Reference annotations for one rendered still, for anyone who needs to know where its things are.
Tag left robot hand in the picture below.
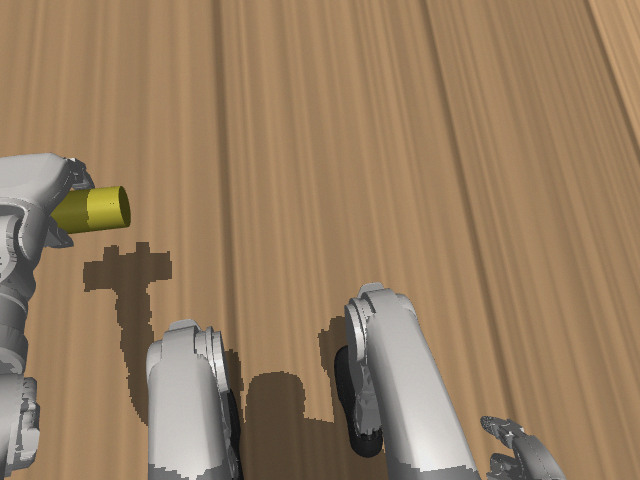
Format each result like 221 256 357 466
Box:
0 153 95 248

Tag can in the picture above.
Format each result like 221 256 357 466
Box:
50 186 131 234

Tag right robot foot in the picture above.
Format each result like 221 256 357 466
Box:
334 345 383 458

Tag right robot hand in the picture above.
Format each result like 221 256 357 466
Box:
480 416 567 480

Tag left robot arm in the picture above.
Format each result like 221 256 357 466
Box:
0 198 49 480

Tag left robot foot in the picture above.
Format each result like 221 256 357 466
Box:
227 388 244 480

